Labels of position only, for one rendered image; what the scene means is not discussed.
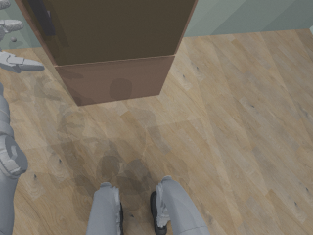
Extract handle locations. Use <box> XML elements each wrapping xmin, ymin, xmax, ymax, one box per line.
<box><xmin>27</xmin><ymin>0</ymin><xmax>56</xmax><ymax>36</ymax></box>

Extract left robot forearm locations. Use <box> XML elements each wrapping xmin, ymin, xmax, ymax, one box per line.
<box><xmin>0</xmin><ymin>82</ymin><xmax>15</xmax><ymax>140</ymax></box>

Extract cupboard door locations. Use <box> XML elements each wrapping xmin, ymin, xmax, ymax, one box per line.
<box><xmin>22</xmin><ymin>0</ymin><xmax>196</xmax><ymax>66</ymax></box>

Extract robot left upper arm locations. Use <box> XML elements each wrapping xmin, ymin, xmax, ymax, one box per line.
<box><xmin>0</xmin><ymin>134</ymin><xmax>28</xmax><ymax>235</ymax></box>

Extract left robot hand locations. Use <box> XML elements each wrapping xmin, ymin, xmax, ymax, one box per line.
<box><xmin>0</xmin><ymin>0</ymin><xmax>45</xmax><ymax>73</ymax></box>

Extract right robot foot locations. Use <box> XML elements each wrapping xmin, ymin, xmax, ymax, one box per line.
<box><xmin>150</xmin><ymin>191</ymin><xmax>167</xmax><ymax>235</ymax></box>

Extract robot left thigh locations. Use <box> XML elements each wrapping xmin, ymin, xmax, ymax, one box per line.
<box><xmin>85</xmin><ymin>186</ymin><xmax>121</xmax><ymax>235</ymax></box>

